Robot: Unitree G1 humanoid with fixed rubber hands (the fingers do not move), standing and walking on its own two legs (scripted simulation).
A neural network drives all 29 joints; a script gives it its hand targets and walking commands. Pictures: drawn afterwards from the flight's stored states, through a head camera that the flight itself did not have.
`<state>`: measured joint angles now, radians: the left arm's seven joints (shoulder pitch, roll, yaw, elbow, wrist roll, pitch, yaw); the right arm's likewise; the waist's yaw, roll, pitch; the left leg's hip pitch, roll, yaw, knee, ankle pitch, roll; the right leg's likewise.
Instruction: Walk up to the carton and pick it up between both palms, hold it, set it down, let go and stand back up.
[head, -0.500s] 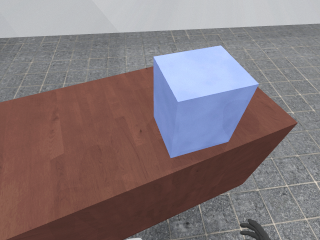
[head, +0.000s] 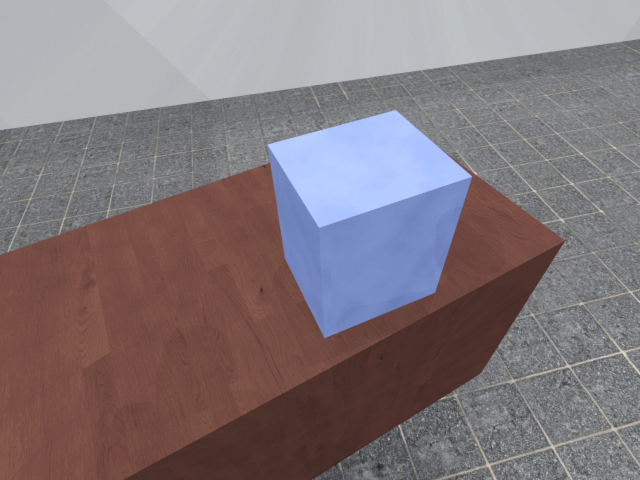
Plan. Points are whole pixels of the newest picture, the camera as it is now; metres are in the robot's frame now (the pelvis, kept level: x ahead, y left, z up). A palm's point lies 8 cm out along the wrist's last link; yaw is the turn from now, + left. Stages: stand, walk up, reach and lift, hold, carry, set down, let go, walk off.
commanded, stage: walk up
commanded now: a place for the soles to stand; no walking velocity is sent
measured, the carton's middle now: (359, 225) +0.51 -0.05 +0.00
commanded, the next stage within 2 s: none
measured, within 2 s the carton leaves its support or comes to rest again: neither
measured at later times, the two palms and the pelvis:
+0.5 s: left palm out of the picture +0.09 +0.26 -0.10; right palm out of the picture +0.11 -0.25 -0.11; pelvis +0.02 +0.00 +0.00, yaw -1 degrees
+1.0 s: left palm out of the picture +0.12 +0.21 -0.12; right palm out of the picture -0.01 -0.35 -0.08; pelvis +0.02 -0.06 +0.00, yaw +2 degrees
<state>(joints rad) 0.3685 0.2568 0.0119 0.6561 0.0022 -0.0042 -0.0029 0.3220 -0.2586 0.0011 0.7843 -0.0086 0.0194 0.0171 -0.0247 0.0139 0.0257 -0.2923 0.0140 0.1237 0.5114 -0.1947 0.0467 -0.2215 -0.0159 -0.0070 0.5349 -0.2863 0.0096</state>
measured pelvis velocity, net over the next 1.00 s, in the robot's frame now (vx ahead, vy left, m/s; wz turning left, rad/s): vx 0.02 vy -0.06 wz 0.04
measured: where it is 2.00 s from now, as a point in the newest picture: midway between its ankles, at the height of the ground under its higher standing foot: outside the picture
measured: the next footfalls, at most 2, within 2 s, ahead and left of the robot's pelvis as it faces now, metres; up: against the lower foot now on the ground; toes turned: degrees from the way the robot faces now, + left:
right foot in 1.18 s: +0.13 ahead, -0.31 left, +0.00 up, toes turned +2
left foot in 1.88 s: +0.10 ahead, -0.13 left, +0.00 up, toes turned +28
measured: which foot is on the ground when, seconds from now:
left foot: down 0.00-1.00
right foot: down 0.00-0.70, up 0.72-1.00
